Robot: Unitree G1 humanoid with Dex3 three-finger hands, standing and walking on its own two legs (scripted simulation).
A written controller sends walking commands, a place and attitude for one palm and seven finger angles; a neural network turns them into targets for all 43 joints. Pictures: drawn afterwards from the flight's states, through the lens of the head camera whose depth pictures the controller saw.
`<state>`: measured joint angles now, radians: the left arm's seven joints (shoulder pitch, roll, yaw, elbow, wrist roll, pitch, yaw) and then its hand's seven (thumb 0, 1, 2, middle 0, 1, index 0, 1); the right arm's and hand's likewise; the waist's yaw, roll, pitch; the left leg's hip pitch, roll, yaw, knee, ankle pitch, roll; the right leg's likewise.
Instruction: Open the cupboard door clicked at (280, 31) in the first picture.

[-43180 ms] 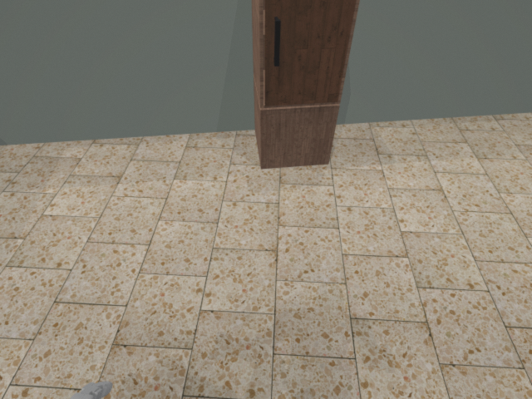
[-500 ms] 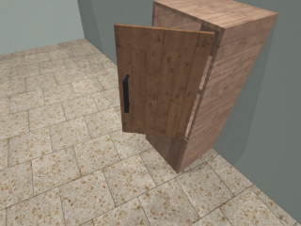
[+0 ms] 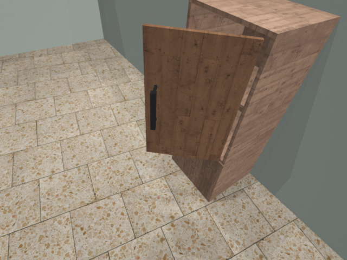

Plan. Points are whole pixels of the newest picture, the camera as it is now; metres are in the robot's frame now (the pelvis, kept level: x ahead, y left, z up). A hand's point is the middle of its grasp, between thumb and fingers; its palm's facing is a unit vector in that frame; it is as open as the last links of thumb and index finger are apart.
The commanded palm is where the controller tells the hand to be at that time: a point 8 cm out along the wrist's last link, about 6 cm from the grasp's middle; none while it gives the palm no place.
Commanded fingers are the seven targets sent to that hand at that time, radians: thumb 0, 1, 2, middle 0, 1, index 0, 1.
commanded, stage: shuffle to correct the standing spot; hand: left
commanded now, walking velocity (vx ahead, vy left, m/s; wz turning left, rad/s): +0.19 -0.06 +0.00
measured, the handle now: (154, 108) +0.65 +0.12 -0.03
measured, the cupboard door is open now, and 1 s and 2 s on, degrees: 48 48 48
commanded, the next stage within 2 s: come to a stop and stand still in 0.46 s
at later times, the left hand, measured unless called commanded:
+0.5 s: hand out of the picture +0.15 +0.17 -0.16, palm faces -0.07 -0.99 -0.13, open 7.3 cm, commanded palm none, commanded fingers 0.00 0.90 0.90 -0.20 -0.30 -0.20 -0.30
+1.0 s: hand (130, 251) +0.19 +0.12 -0.16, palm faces +0.05 -0.98 -0.19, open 7.2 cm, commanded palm none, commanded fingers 0.00 0.90 0.90 -0.20 -0.30 -0.20 -0.30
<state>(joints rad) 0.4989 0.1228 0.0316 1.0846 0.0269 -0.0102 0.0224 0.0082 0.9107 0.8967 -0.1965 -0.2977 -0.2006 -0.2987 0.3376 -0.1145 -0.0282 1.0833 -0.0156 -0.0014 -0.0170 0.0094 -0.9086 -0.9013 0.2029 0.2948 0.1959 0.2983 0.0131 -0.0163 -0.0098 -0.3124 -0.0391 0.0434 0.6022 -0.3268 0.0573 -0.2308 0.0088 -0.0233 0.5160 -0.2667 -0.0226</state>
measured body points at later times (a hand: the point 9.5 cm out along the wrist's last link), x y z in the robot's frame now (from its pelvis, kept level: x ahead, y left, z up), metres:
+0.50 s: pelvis +0.07 +0.00 +0.02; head +0.08 +0.04 +0.47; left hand +0.16 +0.23 -0.15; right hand -0.05 -0.17 -0.12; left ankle +0.05 +0.06 -0.73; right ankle +0.13 -0.18 -0.65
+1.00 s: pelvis +0.08 -0.04 +0.00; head +0.10 -0.04 +0.45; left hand +0.19 +0.18 -0.15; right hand +0.11 -0.28 -0.15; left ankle +0.08 +0.06 -0.70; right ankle +0.16 -0.18 -0.73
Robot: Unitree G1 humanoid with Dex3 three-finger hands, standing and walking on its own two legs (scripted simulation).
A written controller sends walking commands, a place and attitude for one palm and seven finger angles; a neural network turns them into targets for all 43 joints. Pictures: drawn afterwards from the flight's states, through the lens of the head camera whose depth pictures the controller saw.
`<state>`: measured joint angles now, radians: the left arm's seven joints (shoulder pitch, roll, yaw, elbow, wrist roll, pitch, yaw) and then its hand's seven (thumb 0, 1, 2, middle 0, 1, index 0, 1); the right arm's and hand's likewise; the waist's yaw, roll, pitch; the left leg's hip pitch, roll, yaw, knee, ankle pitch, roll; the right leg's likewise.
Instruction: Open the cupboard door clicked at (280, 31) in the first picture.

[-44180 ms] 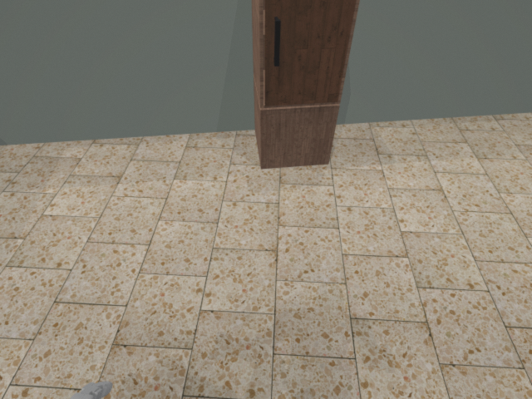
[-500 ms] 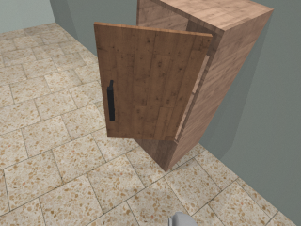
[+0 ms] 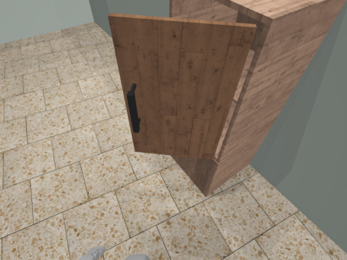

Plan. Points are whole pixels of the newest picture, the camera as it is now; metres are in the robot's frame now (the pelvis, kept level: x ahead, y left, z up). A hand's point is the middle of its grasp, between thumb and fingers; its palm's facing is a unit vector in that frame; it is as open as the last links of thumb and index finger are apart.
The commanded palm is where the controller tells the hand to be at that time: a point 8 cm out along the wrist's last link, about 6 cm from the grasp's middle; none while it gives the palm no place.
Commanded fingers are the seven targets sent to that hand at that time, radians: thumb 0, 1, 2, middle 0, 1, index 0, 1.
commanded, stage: come to a stop and stand still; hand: left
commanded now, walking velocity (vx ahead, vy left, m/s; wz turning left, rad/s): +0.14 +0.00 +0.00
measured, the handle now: (135, 109) +0.57 +0.16 -0.03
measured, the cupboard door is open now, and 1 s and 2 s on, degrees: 48 48 48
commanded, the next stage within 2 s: look again from close up in 1.16 s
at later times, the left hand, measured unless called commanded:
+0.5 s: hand out of the picture -0.06 +0.21 -0.16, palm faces -0.02 -0.99 -0.15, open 7.4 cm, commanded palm none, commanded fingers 0.00 0.90 0.90 -0.20 -0.30 -0.20 -0.30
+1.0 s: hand out of the picture -0.03 +0.18 -0.17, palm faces +0.00 -0.98 -0.20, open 7.3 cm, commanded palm none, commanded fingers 0.00 0.90 0.90 -0.20 -0.30 -0.20 -0.30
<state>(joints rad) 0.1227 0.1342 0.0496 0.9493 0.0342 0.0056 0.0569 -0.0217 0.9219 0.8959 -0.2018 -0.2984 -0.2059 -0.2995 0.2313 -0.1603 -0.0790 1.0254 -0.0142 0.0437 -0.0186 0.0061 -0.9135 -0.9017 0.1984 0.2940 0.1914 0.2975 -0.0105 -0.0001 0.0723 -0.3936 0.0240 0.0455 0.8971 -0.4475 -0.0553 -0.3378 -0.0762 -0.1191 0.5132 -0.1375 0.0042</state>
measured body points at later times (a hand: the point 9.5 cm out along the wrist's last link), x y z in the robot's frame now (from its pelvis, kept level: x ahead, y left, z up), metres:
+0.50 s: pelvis -0.04 +0.03 +0.02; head -0.03 +0.05 +0.47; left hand -0.06 +0.26 -0.15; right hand -0.06 -0.19 -0.13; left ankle +0.00 +0.12 -0.73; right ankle -0.06 -0.11 -0.70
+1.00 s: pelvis -0.04 +0.00 +0.01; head -0.05 +0.00 +0.46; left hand -0.03 +0.23 -0.15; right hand -0.04 -0.22 -0.15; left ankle +0.00 +0.11 -0.73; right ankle -0.05 -0.12 -0.73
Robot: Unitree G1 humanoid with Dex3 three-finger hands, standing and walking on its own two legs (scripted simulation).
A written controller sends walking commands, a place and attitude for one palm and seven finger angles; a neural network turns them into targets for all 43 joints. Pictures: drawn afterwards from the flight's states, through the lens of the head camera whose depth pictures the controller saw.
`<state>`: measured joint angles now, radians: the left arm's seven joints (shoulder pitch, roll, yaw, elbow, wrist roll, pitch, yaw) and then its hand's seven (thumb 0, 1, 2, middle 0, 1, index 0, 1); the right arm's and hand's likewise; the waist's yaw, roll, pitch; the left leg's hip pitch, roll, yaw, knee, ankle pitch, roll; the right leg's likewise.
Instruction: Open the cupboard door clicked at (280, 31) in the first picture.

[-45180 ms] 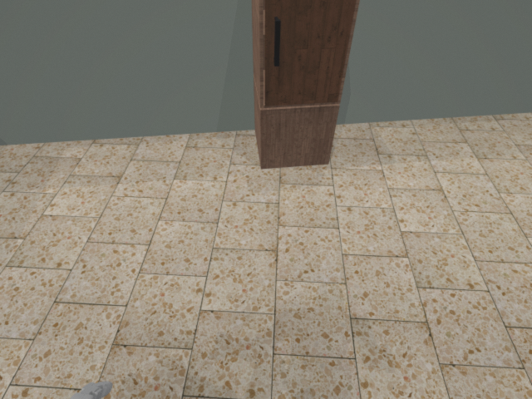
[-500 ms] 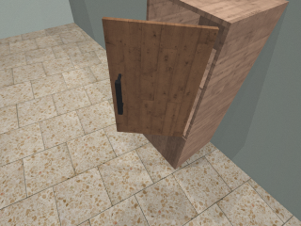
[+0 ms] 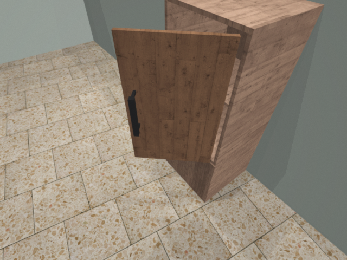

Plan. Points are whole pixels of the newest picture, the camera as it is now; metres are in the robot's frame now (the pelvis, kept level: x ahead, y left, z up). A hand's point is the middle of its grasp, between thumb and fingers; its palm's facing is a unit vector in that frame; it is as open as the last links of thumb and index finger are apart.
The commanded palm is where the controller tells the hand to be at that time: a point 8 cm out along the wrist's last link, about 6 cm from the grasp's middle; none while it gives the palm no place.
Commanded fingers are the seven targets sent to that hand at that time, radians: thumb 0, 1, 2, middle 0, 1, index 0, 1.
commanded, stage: come to a stop and stand still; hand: left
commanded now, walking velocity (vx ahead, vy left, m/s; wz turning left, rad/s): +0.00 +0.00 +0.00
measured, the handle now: (135, 114) +0.61 +0.17 -0.04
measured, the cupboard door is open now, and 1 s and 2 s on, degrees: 48 48 48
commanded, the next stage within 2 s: look again from close up in 0.16 s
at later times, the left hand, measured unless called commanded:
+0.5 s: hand out of the picture -0.03 +0.16 -0.18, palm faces +0.04 -0.99 -0.16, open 7.4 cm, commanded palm none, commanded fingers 0.00 0.90 0.90 -0.20 -0.30 -0.20 -0.30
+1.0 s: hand out of the picture -0.03 +0.17 -0.18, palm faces +0.05 -0.99 -0.16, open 7.4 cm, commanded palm none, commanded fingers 0.00 0.90 0.90 -0.20 -0.30 -0.20 -0.30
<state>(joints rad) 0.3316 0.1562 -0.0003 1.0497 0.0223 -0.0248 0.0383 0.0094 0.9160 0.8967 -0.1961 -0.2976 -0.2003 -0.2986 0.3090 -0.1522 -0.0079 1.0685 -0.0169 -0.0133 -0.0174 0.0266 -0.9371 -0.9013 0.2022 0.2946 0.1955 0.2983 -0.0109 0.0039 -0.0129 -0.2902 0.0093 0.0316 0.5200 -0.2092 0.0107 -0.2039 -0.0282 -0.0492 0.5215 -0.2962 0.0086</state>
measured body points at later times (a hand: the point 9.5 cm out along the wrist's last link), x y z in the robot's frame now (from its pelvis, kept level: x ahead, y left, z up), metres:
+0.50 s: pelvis +0.00 +0.00 +0.00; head -0.01 +0.01 +0.45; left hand -0.03 +0.21 -0.16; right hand +0.00 -0.23 -0.15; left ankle +0.04 +0.11 -0.73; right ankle -0.01 -0.12 -0.73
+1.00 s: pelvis +0.00 +0.01 +0.00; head +0.00 +0.02 +0.45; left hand -0.03 +0.22 -0.16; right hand -0.01 -0.21 -0.15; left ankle +0.04 +0.11 -0.73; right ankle -0.01 -0.12 -0.73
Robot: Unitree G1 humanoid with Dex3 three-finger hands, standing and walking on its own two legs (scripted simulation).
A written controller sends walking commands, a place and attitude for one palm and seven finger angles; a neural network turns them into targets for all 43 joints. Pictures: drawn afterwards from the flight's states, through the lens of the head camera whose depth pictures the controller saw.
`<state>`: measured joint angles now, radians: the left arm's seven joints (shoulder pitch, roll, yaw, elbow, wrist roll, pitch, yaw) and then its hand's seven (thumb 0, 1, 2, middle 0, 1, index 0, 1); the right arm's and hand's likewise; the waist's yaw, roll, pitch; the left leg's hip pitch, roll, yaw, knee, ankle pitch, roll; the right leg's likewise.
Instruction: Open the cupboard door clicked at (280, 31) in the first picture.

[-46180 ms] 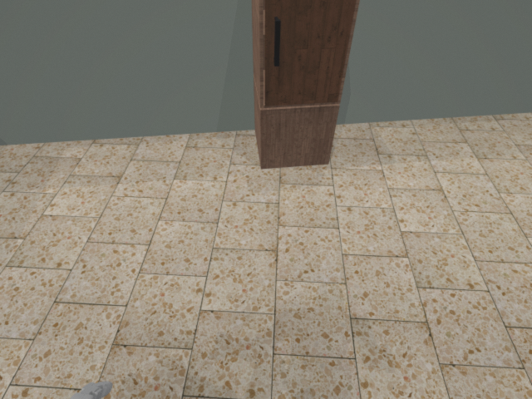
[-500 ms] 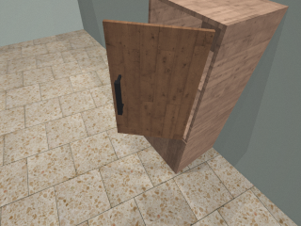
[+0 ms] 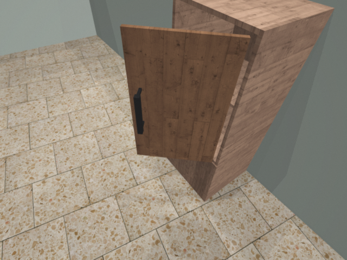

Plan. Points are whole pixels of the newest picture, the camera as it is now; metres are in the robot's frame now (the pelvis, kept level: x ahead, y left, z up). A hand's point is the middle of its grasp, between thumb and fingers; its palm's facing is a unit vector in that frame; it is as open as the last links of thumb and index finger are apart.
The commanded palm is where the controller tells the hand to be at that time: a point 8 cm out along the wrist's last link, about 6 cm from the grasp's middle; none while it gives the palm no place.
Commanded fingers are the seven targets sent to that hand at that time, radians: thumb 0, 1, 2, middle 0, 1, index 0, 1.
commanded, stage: shuffle to correct the standing spot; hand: left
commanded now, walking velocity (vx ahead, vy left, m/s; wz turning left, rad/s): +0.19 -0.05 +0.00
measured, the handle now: (140, 112) +0.61 +0.16 -0.04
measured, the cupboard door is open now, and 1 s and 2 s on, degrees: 48 48 48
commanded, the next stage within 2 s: come to a stop and stand still in 0.18 s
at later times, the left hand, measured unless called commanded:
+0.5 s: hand out of the picture +0.09 +0.16 -0.18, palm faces +0.01 -0.98 -0.21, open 7.3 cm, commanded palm none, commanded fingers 0.00 0.90 0.90 -0.20 -0.30 -0.20 -0.30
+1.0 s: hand out of the picture +0.07 +0.18 -0.18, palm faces +0.09 -0.98 -0.17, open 7.3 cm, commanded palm none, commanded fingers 0.00 0.90 0.90 -0.20 -0.30 -0.20 -0.30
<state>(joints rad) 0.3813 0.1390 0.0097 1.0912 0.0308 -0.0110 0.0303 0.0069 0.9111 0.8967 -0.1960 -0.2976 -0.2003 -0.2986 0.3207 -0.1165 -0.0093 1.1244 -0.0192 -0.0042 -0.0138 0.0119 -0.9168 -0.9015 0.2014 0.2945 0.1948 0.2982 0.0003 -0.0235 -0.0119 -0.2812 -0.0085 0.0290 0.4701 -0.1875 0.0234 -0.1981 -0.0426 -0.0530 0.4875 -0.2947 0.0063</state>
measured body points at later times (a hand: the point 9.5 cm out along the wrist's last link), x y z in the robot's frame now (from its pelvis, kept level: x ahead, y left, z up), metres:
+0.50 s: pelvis +0.08 -0.02 +0.00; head +0.12 -0.01 +0.45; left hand +0.09 +0.21 -0.16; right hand +0.03 -0.21 -0.16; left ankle +0.04 +0.10 -0.74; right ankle +0.11 -0.13 -0.73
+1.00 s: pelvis +0.04 +0.00 +0.00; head +0.04 +0.03 +0.45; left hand +0.07 +0.23 -0.17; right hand +0.10 -0.23 -0.14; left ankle +0.05 +0.09 -0.74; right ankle +0.07 -0.12 -0.71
